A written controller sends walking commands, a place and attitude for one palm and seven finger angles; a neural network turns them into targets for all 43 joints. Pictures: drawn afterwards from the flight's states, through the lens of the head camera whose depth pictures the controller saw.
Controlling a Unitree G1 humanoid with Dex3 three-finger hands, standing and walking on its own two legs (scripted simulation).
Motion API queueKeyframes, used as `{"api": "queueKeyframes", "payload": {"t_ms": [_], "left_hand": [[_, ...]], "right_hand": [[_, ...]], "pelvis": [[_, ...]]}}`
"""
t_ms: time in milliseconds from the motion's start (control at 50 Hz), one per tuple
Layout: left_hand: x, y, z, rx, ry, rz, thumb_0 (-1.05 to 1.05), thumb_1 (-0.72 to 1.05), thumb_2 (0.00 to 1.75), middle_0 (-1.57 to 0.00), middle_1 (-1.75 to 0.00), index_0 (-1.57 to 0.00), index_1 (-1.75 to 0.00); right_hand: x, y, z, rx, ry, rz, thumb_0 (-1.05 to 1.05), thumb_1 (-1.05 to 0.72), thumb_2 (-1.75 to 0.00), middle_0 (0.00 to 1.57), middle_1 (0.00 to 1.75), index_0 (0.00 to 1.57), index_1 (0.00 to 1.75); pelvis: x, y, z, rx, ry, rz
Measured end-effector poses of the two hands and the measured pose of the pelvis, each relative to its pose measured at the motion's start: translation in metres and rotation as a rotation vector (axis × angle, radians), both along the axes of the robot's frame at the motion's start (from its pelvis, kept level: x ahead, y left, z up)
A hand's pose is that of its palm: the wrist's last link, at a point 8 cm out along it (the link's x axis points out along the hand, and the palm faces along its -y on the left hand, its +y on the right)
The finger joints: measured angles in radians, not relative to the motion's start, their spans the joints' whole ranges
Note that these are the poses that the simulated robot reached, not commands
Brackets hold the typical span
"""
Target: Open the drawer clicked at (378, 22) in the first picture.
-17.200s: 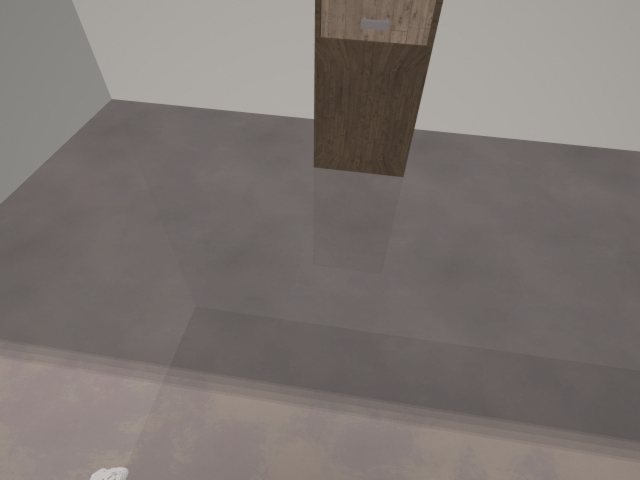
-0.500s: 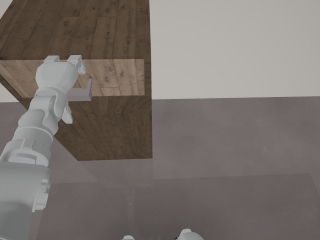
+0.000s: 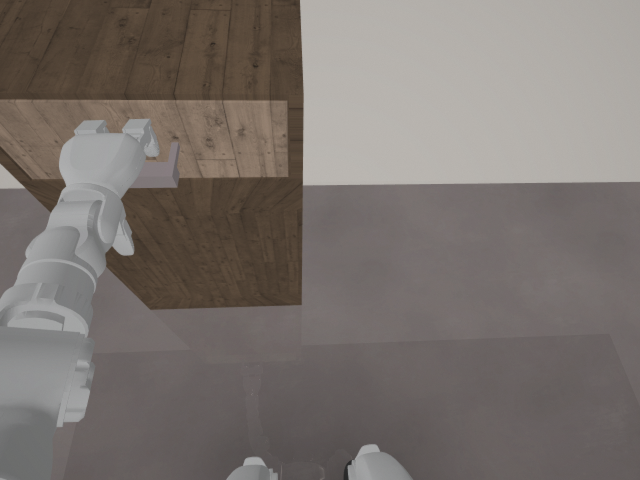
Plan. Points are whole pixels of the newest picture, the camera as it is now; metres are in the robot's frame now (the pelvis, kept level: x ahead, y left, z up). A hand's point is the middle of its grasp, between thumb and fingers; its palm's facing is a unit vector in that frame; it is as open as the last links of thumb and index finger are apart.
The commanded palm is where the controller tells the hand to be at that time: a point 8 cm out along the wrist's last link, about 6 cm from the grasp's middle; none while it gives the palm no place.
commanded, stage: lower the fingers behind the handle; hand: left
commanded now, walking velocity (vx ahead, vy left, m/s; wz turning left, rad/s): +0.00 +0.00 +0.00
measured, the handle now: (142, 162) +0.55 +0.23 +0.00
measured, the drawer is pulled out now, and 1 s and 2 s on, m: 0.00 0.00 0.00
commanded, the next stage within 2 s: lift the fingers back up to retry in 1.14 s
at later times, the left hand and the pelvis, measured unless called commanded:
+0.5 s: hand (135, 188) +0.50 +0.23 +0.01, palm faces -0.06 +0.00 -1.00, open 13.8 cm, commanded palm +0.48 +0.23 +0.05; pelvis +0.00 +0.00 -0.01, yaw -1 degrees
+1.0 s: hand (137, 191) +0.50 +0.23 +0.01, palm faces -0.05 +0.01 -1.00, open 14.0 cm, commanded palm +0.48 +0.22 +0.04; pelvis -0.02 +0.00 -0.02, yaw +0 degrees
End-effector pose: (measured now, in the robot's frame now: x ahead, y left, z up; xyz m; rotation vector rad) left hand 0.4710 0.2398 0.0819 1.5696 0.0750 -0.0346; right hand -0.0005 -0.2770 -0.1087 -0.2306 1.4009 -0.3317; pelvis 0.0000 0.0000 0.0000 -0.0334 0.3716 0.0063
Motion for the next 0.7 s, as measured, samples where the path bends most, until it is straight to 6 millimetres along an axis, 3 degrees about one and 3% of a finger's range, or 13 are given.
{"api": "queueKeyframes", "payload": {"t_ms": [220, 700], "left_hand": [[0.013, -0.008, -0.011, -0.019, 0.012, 0.003, 0.0, -0.49, 0.31, -0.32, -1.2, -0.32, -1.2], [0.01, -0.009, -0.018, 0.005, -0.02, 0.009, 0.0, -0.49, 0.3, -0.28, -1.23, -0.29, -1.21]], "right_hand": [[-0.003, 0.006, -0.004, -0.001, 0.001, -0.006, 0.0, -0.9, -0.9, 0.2, 0.3, 0.2, 0.3], [-0.011, 0.007, -0.017, 0.004, 0.012, -0.004, 0.0, -0.9, -0.9, 0.2, 0.3, 0.2, 0.3]], "pelvis": [[-0.001, 0.002, -0.005, -0.003, 0.024, -0.007], [-0.009, 0.002, -0.017, -0.001, 0.049, -0.012]]}}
